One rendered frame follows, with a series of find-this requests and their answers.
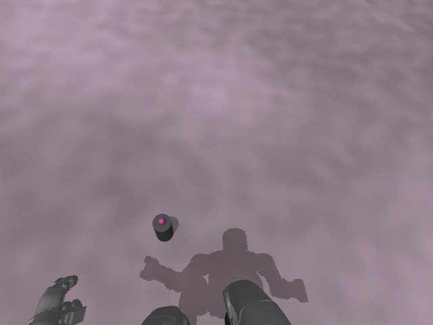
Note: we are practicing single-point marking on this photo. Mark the left robot hand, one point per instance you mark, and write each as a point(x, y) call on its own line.
point(53, 300)

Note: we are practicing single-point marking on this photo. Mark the bottle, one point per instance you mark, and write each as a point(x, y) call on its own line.
point(163, 227)

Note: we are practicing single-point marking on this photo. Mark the left robot arm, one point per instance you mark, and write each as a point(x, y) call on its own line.
point(46, 318)

